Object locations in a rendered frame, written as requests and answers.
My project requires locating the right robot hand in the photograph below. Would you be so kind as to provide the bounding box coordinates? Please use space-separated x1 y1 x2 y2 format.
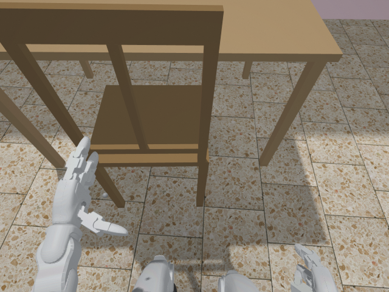
291 243 339 292

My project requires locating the robot left forearm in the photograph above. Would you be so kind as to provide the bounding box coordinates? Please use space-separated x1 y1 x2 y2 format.
31 223 83 292

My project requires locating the left robot hand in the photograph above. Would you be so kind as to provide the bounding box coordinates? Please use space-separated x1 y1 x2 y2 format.
52 136 128 237

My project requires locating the left robot thigh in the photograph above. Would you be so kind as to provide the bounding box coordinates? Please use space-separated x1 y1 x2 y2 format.
132 260 174 292

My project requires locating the chair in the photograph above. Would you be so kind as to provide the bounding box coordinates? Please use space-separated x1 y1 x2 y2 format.
0 2 224 208

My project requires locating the right robot thigh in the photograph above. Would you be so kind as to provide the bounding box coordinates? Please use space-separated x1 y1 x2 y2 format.
218 273 260 292

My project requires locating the table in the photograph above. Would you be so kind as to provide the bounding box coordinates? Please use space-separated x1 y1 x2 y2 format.
0 0 343 168

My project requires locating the robot thigh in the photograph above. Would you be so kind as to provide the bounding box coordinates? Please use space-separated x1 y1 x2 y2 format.
132 260 174 292
218 273 260 292

